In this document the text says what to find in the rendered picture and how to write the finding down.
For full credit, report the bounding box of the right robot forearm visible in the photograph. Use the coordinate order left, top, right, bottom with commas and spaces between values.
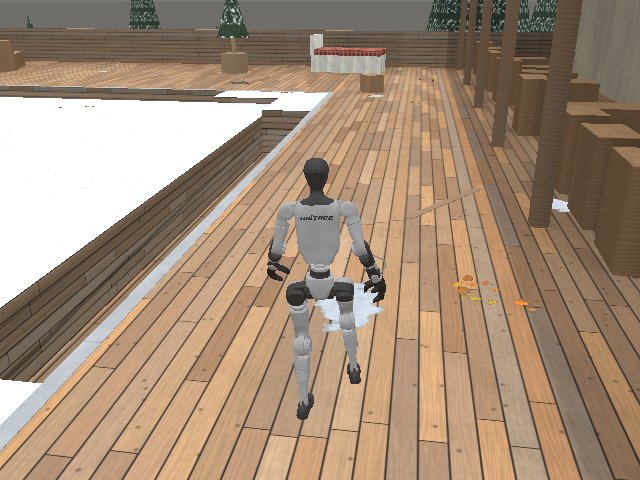
359, 240, 382, 283

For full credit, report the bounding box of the left robot forearm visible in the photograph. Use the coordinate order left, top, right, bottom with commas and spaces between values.
267, 239, 282, 270

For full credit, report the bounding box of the humanoid robot torso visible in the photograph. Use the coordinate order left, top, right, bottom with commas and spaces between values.
294, 196, 341, 300

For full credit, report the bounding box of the right robot hand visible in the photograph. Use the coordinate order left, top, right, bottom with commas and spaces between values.
364, 273, 386, 303

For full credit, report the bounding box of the right robot foot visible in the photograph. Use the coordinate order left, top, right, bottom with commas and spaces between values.
347, 363, 361, 384

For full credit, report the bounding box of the left robot hand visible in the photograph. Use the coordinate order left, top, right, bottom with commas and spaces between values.
267, 264, 290, 281

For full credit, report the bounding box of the left robot upper arm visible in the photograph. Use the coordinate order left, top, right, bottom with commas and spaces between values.
271, 201, 297, 255

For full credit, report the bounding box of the right robot upper arm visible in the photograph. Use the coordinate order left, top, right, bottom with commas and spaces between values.
338, 200, 368, 257

